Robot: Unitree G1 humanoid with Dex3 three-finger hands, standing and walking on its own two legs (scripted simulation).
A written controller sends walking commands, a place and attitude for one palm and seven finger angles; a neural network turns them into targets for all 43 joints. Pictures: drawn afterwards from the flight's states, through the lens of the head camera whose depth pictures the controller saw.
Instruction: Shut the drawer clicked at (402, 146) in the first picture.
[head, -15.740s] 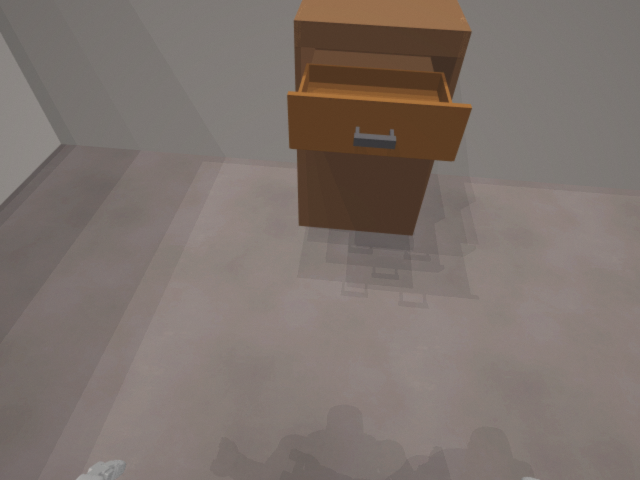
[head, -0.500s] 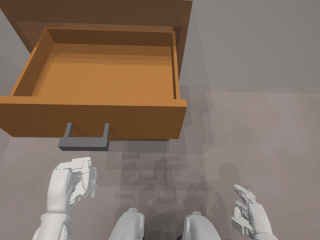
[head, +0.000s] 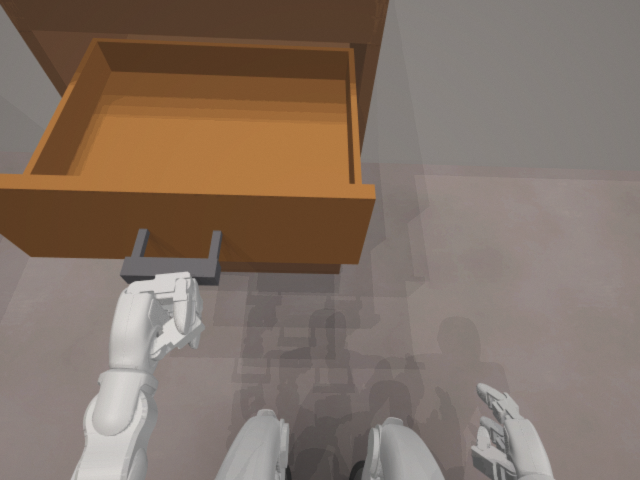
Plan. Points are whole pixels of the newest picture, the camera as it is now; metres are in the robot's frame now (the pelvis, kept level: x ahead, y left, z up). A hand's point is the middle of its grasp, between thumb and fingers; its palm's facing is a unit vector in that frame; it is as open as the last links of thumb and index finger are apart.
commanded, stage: push the drawer shut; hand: left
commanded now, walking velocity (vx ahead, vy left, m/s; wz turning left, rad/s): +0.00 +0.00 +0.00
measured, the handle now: (176, 254) +0.37 +0.20 +0.03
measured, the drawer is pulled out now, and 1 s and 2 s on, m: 0.27 0.13 0.02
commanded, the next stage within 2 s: none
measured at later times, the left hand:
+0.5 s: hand (205, 259) +0.36 +0.17 +0.03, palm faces +0.04 -1.00 -0.05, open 2.8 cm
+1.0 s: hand (213, 213) +0.43 +0.17 +0.03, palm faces +0.06 -1.00 -0.05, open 2.8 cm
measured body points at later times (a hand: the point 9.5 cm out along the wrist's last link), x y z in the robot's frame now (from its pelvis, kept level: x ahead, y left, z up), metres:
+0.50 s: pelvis -0.01 +0.00 +0.00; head +0.10 +0.02 +0.44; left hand +0.36 +0.22 +0.04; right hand +0.13 -0.25 -0.10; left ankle +0.02 +0.09 -0.63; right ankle +0.03 -0.11 -0.63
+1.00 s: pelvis +0.00 +0.00 +0.01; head +0.12 +0.02 +0.44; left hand +0.42 +0.22 +0.04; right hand +0.08 -0.26 -0.11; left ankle +0.02 +0.09 -0.63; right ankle +0.03 -0.11 -0.63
